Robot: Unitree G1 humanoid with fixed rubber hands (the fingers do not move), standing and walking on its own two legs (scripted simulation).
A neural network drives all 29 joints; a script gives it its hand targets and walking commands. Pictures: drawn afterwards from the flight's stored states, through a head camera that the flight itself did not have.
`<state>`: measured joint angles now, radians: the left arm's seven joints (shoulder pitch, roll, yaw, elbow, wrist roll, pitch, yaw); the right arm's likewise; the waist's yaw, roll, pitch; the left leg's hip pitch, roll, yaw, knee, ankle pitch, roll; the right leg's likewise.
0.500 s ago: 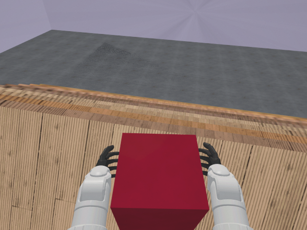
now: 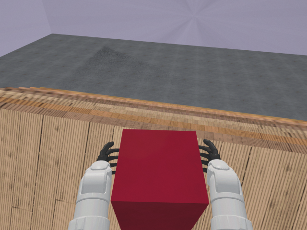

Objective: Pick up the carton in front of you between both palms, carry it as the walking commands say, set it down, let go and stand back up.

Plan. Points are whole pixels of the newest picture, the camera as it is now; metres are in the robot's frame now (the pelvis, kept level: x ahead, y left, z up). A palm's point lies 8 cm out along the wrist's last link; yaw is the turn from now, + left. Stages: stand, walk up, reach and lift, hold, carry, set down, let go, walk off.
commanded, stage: hold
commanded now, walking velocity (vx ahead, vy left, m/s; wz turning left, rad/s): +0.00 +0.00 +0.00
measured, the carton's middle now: (157, 182) +0.30 +0.00 -0.03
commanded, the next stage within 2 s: carry in 0.48 s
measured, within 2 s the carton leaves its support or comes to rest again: neither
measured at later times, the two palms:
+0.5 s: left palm (103, 166) +0.29 +0.15 +0.05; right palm (213, 164) +0.30 -0.15 +0.06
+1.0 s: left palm (114, 128) +0.42 +0.14 +0.07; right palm (209, 129) +0.42 -0.16 +0.08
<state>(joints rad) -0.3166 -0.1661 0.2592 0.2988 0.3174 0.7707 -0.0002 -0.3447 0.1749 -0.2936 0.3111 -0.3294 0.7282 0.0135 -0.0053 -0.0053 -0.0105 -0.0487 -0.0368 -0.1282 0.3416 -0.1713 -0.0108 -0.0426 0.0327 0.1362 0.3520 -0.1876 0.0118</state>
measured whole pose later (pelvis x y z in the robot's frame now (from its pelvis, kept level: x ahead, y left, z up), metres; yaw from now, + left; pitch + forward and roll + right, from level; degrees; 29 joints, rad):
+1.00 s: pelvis +0.16 -0.01 -0.01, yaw -2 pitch +6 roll +1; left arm -0.10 -0.13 0.12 -0.33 0.11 1.18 0.09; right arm -0.15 0.13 -0.06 -0.28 -0.12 1.14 -0.09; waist 0.00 0.01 -0.16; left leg -0.25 0.02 0.19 0.43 -0.29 0.03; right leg -0.39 -0.05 -0.09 0.91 -0.50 -0.02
